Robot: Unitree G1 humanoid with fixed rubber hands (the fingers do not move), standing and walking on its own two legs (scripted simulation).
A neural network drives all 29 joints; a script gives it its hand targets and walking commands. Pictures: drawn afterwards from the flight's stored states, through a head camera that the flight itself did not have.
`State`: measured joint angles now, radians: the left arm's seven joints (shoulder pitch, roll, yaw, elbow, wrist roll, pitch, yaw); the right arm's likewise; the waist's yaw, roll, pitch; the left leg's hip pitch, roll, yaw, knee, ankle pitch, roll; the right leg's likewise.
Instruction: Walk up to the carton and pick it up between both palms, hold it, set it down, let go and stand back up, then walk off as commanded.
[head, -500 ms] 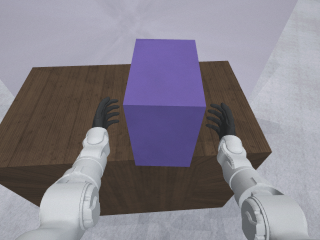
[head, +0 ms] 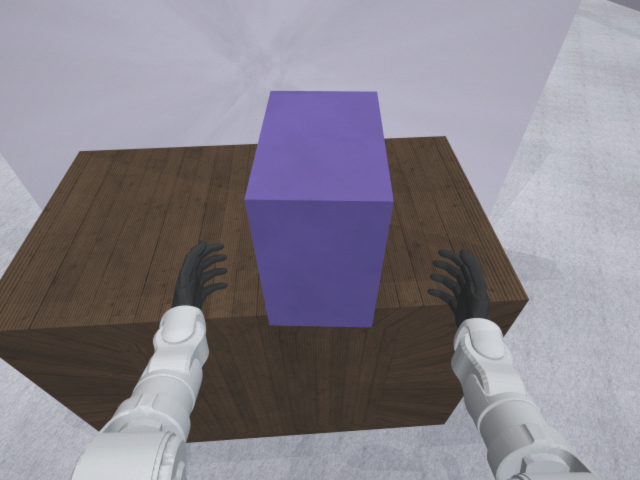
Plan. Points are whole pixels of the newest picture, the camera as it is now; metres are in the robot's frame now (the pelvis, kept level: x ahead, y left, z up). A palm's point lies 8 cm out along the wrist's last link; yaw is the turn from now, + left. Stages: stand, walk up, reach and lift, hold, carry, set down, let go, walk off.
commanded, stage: set down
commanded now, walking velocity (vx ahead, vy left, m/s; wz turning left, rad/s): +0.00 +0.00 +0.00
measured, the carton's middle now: (322, 211) +0.54 +0.04 +0.04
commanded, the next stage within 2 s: none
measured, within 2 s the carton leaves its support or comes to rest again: neither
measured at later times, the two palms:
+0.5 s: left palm (167, 368) +0.27 +0.23 +0.02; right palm (502, 374) +0.27 -0.18 +0.02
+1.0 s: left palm (162, 416) +0.22 +0.22 +0.01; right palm (525, 423) +0.22 -0.19 +0.02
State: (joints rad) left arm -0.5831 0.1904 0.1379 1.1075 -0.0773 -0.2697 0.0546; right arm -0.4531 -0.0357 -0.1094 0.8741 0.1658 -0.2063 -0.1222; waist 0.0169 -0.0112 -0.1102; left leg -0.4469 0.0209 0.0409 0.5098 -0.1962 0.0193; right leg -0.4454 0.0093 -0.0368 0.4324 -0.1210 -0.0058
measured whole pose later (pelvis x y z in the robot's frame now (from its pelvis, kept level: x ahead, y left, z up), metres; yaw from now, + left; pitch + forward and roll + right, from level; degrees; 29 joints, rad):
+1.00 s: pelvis +0.02 -0.01 +0.01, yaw +0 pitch -3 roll +0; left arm 0.22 0.18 0.04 0.20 -0.08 0.01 0.04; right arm 0.30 -0.04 -0.02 0.12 0.13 -0.06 -0.08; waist 0.02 -0.01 0.03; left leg -0.16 0.01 0.04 0.42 -0.21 0.02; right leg -0.18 0.01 -0.04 0.39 -0.16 -0.01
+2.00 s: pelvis +0.03 +0.00 +0.01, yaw +0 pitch -3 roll +0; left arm 0.26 0.18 0.04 0.31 -0.08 0.10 0.03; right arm 0.26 -0.08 -0.02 0.49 0.03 -0.14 -0.03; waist 0.02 -0.01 0.06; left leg -0.13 0.01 0.04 0.40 -0.22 0.01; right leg -0.15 0.00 -0.04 0.37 -0.17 -0.01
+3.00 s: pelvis +0.05 +0.00 +0.01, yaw +0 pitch -2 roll +0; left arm 0.25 0.34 0.04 0.56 -0.05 0.02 0.02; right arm 0.20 -0.27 -0.02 0.77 -0.04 -0.05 0.00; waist 0.02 -0.01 0.00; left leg -0.13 0.01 0.04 0.45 -0.28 0.01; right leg -0.16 0.00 -0.04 0.44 -0.24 -0.01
